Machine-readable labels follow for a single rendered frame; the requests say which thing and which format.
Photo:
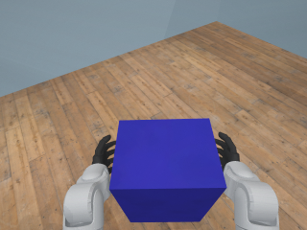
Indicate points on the robot left hand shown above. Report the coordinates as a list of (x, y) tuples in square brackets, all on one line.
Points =
[(102, 153)]

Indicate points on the robot right hand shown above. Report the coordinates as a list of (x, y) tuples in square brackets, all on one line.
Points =
[(228, 152)]

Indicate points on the carton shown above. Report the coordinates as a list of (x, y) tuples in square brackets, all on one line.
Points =
[(166, 170)]

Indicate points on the right robot forearm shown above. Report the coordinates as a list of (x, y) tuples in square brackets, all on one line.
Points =
[(255, 203)]

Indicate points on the left robot forearm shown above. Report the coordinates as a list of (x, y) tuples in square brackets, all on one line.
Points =
[(83, 205)]

